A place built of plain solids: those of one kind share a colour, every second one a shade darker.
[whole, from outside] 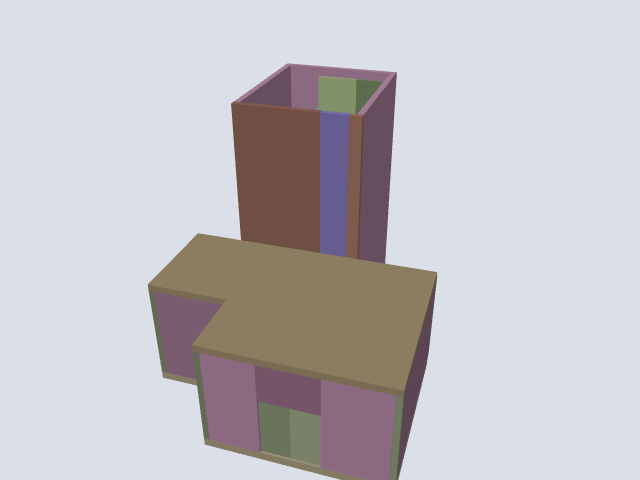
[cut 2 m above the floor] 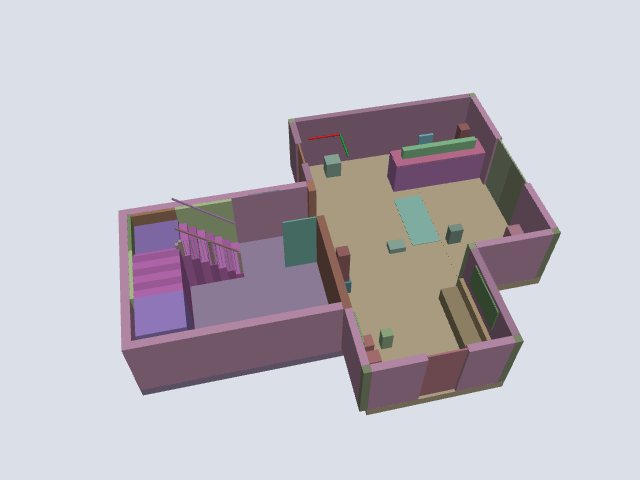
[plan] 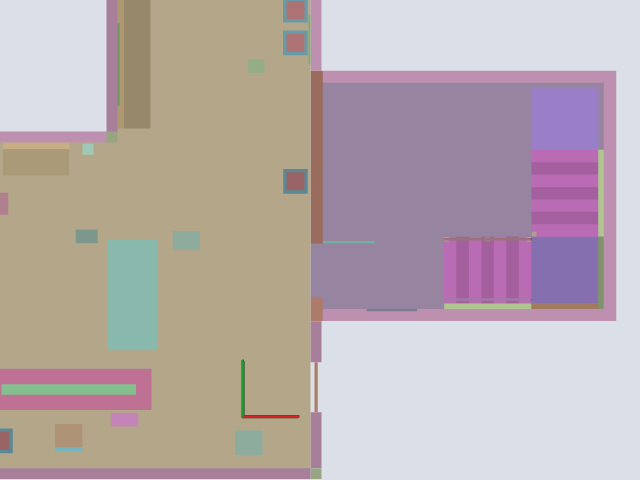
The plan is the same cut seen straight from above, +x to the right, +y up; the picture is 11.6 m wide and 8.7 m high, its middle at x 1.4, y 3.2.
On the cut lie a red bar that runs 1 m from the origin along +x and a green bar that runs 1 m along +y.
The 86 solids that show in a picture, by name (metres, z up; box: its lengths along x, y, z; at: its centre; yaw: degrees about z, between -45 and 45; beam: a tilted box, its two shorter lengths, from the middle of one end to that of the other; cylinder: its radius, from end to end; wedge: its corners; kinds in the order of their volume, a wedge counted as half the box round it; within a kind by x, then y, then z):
{
 "wall_1": {"box": [0.2, 2.14, 3.6], "at": [-4.77, 0.13, 1.8]},
 "wall_2": {"box": [0.2, 1.77, 3.6], "at": [-4.77, 4.08, 1.8]},
 "wall_3": {"box": [2.2, 0.2, 3.6], "at": [-3.57, 5.07, 1.8]},
 "wall_4": {"box": [0.2, 2.7, 3.6], "at": [-2.37, 6.52, 1.8]},
 "wall_5": {"box": [5.9, 0.2, 3.6], "at": [-1.72, -1.03, 1.8]},
 "wall_6": {"box": [1.15, 0.2, 3.6], "at": [-1.69, 7.97, 1.8]},
 "wall_7": {"box": [1.35, 0.2, 3.6], "at": [0.56, 7.97, 1.8]},
 "wall_8": {"box": [0.2, 1.01, 3.6], "at": [1.33, -0.43, 1.8]},
 "wall_9": {"box": [0.2, 0.75, 3.6], "at": [1.33, 1.36, 1.8]},
 "wall_10": {"box": [0.2, 1.6, 3.6], "at": [1.33, 7.07, 1.8]},
 "wall_11": {"box": [5.09, 0.22, 9.15], "at": [4.0, 1.84, 4.58]},
 "wall_12": {"box": [5.09, 0.22, 9.15], "at": [4.0, 6.16, 4.58]},
 "wall_13": {"box": [0.23, 4.54, 9.15], "at": [6.66, 4.0, 4.58]},
 "lobby_floor_slab_1": {"box": [2.4, 6.3, 0.3], "at": [-3.67, 2.02, -0.15]},
 "lobby_floor_slab_2": {"box": [3.7, 9.2, 0.3], "at": [-0.62, 3.47, -0.15]},
 "lobby_ceiling_slab_1": {"box": [2.4, 6.3, 0.25], "at": [-3.67, 2.02, 3.72]},
 "lobby_ceiling_slab_2": {"box": [3.7, 9.2, 0.25], "at": [-0.62, 3.47, 3.72]},
 "floor_slab_1": {"box": [5.54, 4.54, 0.3], "at": [4.0, 4.0, -0.15]},
 "wall_cheek_1": {"box": [0.22, 0.43, 9.15], "at": [1.34, 1.95, 4.58]},
 "wall_cheek_2": {"box": [0.22, 3.13, 9.15], "at": [1.34, 4.7, 4.58]},
 "landing_slab_1": {"box": [1.22, 1.21, 1.6], "at": [5.83, 2.66, 0.8]},
 "landing_slab_2": {"box": [1.21, 1.12, 3.21], "at": [5.84, 5.39, 1.61]},
 "tread_slab_1": {"box": [0.23, 1.21, 0.2], "at": [3.76, 2.66, 0.1]},
 "tread_slab_2": {"box": [0.23, 1.21, 0.4], "at": [3.99, 2.66, 0.2]},
 "tread_slab_3": {"box": [0.24, 1.21, 0.6], "at": [4.21, 2.66, 0.3]},
 "tread_slab_4": {"box": [0.23, 1.21, 0.8], "at": [4.44, 2.66, 0.4]},
 "tread_slab_5": {"box": [0.23, 1.21, 1.0], "at": [4.67, 2.66, 0.5]},
 "tread_slab_6": {"box": [0.23, 1.21, 1.2], "at": [4.89, 2.66, 0.6]},
 "tread_slab_7": {"box": [0.23, 1.21, 1.4], "at": [5.12, 2.66, 0.7]},
 "tread_slab_8": {"box": [1.21, 0.23, 1.8], "at": [5.84, 3.37, 0.9]},
 "tread_slab_9": {"box": [1.21, 0.23, 2.01], "at": [5.84, 3.6, 1.0]},
 "tread_slab_10": {"box": [1.21, 0.23, 2.21], "at": [5.84, 3.82, 1.11]},
 "tread_slab_11": {"box": [1.21, 0.23, 2.41], "at": [5.84, 4.05, 1.21]},
 "tread_slab_12": {"box": [1.21, 0.23, 2.61], "at": [5.84, 4.27, 1.31]},
 "tread_slab_13": {"box": [1.21, 0.23, 2.81], "at": [5.84, 4.5, 1.41]},
 "tread_slab_14": {"box": [1.21, 0.23, 3.01], "at": [5.84, 4.72, 1.51]},
 "wall_wall_1": {"box": [1.58, 0.1, 8.82], "at": [4.44, 2.0, 4.41]},
 "wall_wall_2": {"box": [0.1, 1.58, 8.82], "at": [6.49, 4.05, 4.41]},
 "lobby_desk_body_1": {"box": [3.0, 0.75, 1.1], "at": [-3.15, 0.49, 0.55]},
 "wall_head_1": {"box": [0.22, 0.98, 7.08], "at": [1.34, 2.65, 5.61]},
 "wall_land_far_wall_1": {"box": [0.1, 1.31, 8.82], "at": [6.49, 2.61, 4.41]},
 "wall_land_wall_1": {"box": [1.21, 0.1, 8.82], "at": [5.84, 2.0, 4.41]},
 "lobby_seats_seat_1": {"box": [1.2, 0.6, 0.45], "at": [-3.75, 4.67, 0.22]},
 "lobby_seats_seat_2": {"box": [0.6, 2.4, 0.45], "at": [-1.97, 6.42, 0.22]},
 "wallpost_1": {"box": [0.2, 0.2, 3.6], "at": [-4.77, -1.03, 1.8]},
 "wallpost_2": {"box": [0.2, 0.2, 3.6], "at": [-4.77, 5.07, 1.8]},
 "wallpost_3": {"box": [0.2, 0.2, 3.6], "at": [-2.37, 5.07, 1.8]},
 "wallpost_4": {"box": [0.2, 0.2, 3.6], "at": [-2.37, 7.97, 1.8]},
 "wallpost_5": {"box": [0.2, 0.2, 3.6], "at": [1.33, -1.03, 1.8]},
 "wallpost_6": {"box": [0.2, 0.2, 3.6], "at": [1.33, 7.97, 1.8]},
 "wall_head_lobby_entrance_1": {"box": [0.2, 2.0, 1.4], "at": [-4.77, 2.2, 2.9]},
 "lobby_planter_box_1": {"box": [0.45, 0.45, 0.5], "at": [-4.39, -0.44, 0.25]},
 "lobby_planter_box_2": {"box": [0.45, 0.45, 0.5], "at": [0.95, 4.26, 0.25]},
 "lobby_planter_box_3": {"box": [0.45, 0.45, 0.65], "at": [0.95, 6.77, 0.32]},
 "lobby_planter_box_4": {"box": [0.45, 0.45, 0.5], "at": [0.95, 7.37, 0.25]},
 "lobby_planter_plant_1": {"box": [0.33, 0.33, 0.7], "at": [-4.39, -0.44, 0.85]},
 "lobby_planter_plant_2": {"box": [0.33, 0.33, 1.2], "at": [0.95, 4.26, 1.1]},
 "lobby_planter_plant_3": {"box": [0.33, 0.33, 0.5], "at": [0.95, 6.77, 0.9]},
 "lobby_planter_plant_4": {"box": [0.33, 0.33, 0.9], "at": [0.95, 7.37, 0.95]},
 "lobby_left_box_1": {"box": [0.4, 0.25, 0.6], "at": [-2.83, 3.27, 0.3]},
 "lobby_left_box_2": {"box": [0.5, 0.35, 0.2], "at": [-1.02, 3.19, 0.1]},
 "lobby_left_box_3": {"box": [0.5, 0.45, 0.6], "at": [0.11, -0.48, 0.3]},
 "lobby_entrance_leaf_1": {"box": [0.05, 1.0, 2.2], "at": [-4.77, 1.7, 1.1]},
 "lobby_entrance_leaf_2": {"box": [0.05, 1.0, 2.2], "at": [-4.77, 2.7, 1.1]},
 "lobby_desk_screen_1": {"box": [2.44, 0.19, 0.35], "at": [-3.15, 0.49, 1.31]},
 "lobby_seats_back_1": {"box": [1.2, 0.12, 0.35], "at": [-3.75, 4.91, 0.62]},
 "lobby_seats_back_2": {"box": [0.12, 2.4, 0.35], "at": [-2.21, 6.42, 0.62]},
 "lobby_runner_top_1": {"box": [0.9, 2.0, 0.07], "at": [-2.0, 2.2, -0.02]},
 "lobby_bin_body_1": {"box": [0.4, 0.4, 0.75], "at": [-4.45, 3.86, 0.37]},
 "lobby_desk_chair_seat_1": {"box": [0.5, 0.5, 0.48], "at": [-3.15, -0.38, 0.24]},
 "lobby_lift_leaf_1": {"box": [0.06, 0.9, 2.1], "at": [1.33, 0.53, 1.05]},
 "lobby_back_door_leaf_1": {"box": [1.0, 0.05, 2.1], "at": [-0.62, 7.97, 1.05]},
 "lobby_desk_counter_1": {"box": [3.0, 0.75, 0.04], "at": [-3.15, 0.49, 1.12]},
 "door_front_leaf_open_1": {"box": [0.96, 0.045, 2.06], "at": [1.93, 3.16, 1.03]},
 "door_leaf_1": {"box": [0.92, 0.045, 2.05], "at": [2.7, 1.93, 1.03]},
 "lobby_board_panel_1": {"box": [0.04, 1.5, 0.8], "at": [-2.25, 6.38, 1.5]},
 "lobby_board_panel_2": {"box": [0.04, 0.9, 0.9], "at": [1.21, 6.83, 1.55]},
 "lobby_wet_floor_sign_body_1": {"box": [0.3, 0.25, 0.62], "at": [0.25, 6.35, 0.31]},
 "lobby_parcel_box_1": {"box": [0.5, 0.25, 0.2], "at": [-2.14, -0.05, 0.1]},
 "lobby_extinguisher_body_1": {"box": [0.2, 0.2, 0.6], "at": [-2.81, 4.85, 0.3]},
 "posts_1": {"box": [0.08, 0.08, 0.95], "at": [3.69, 3.21, 0.68]},
 "posts_2": {"box": [0.08, 0.08, 1.01], "at": [4.44, 3.21, 1.31]},
 "posts_3": {"box": [0.08, 0.08, 1.07], "at": [5.19, 3.21, 1.94]},
 "lobby_desk_chair_back_1": {"box": [0.5, 0.08, 0.47], "at": [-3.15, -0.59, 0.71]},
 "rail_top_1": {"beam": [0.05, 0.05], "from": [3.65, 3.21, 1.11], "to": [5.23, 3.21, 2.52]},
 "handrail_rail_1": {"beam": [0.045, 0.045], "from": [3.65, 2.12, 1.11], "to": [5.23, 2.12, 2.52]}
}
